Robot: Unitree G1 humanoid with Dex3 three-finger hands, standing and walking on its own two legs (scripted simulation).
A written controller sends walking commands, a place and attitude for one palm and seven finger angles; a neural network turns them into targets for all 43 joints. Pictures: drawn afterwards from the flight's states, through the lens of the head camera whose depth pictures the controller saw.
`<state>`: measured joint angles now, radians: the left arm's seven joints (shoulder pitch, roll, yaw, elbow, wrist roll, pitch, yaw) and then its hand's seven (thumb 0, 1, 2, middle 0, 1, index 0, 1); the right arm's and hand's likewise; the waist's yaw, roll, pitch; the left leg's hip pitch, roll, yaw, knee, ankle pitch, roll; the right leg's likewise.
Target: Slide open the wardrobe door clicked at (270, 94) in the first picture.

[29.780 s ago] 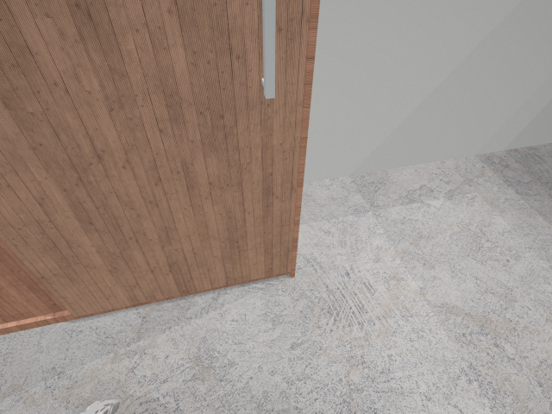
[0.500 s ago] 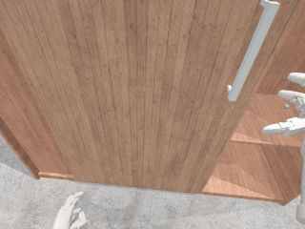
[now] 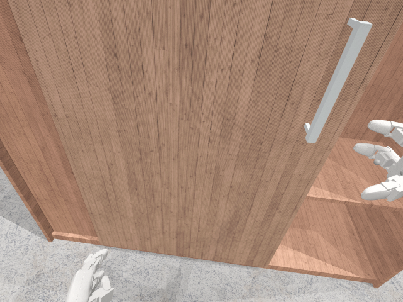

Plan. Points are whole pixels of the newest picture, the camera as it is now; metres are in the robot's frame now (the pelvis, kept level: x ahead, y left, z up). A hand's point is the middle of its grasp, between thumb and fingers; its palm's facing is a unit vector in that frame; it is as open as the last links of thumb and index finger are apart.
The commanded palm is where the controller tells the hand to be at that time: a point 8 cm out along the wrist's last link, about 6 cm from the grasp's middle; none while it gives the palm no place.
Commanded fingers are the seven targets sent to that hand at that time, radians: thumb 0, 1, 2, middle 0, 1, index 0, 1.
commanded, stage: draw the hand back to the body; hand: right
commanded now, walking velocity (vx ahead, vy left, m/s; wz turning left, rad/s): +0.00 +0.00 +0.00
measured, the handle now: (329, 86) +0.51 -0.27 +0.25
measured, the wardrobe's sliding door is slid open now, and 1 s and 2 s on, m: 0.55 0.55 0.55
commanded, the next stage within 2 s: step back with the hand held close in 1.38 s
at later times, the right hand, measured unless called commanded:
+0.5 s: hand out of the picture +0.23 -0.30 +0.19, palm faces +0.49 +0.84 -0.22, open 13.6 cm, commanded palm +0.18 -0.32 +0.19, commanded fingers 0.00 -0.03 -0.48 0.23 0.81 0.23 0.81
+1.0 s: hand (394, 231) +0.20 -0.29 +0.16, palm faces +0.47 +0.81 -0.36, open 8.8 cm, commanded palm +0.15 -0.32 +0.18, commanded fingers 0.00 -0.90 -0.90 0.20 0.30 0.20 0.30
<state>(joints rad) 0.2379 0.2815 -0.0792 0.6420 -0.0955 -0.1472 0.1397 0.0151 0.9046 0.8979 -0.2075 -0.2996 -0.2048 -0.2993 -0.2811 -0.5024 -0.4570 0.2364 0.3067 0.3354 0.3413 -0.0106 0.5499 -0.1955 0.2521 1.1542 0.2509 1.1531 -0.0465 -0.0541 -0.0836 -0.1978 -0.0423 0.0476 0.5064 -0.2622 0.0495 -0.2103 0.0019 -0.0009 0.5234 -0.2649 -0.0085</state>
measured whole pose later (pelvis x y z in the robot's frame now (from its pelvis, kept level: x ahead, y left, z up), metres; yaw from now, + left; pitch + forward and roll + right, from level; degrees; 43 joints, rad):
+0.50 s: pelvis -0.02 -0.01 +0.00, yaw -1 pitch -4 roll +0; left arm 0.20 0.21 -0.08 0.63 -0.01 -0.20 0.08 0.01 0.90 0.90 -0.21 -0.30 -0.21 -0.30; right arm 0.10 -0.36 -0.37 -0.19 0.14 0.03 -0.06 -0.01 0.30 -0.32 0.24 1.00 0.24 1.00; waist -0.08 -0.04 -0.01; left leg -0.17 -0.02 0.06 0.47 -0.23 0.03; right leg -0.19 0.02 0.01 0.49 -0.23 -0.03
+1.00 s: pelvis +0.01 -0.02 +0.01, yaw +0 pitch -4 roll +0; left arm 0.21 0.23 -0.01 0.65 0.00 -0.13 0.07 0.01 0.91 0.90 -0.21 -0.30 -0.20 -0.30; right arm 0.44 -0.35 -0.33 -0.34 0.07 -0.08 -0.10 0.01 -0.58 -0.74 0.22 0.49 0.22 0.49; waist -0.07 -0.04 -0.02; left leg -0.09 -0.03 0.04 0.40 -0.23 0.03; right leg -0.11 0.02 -0.01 0.43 -0.24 -0.03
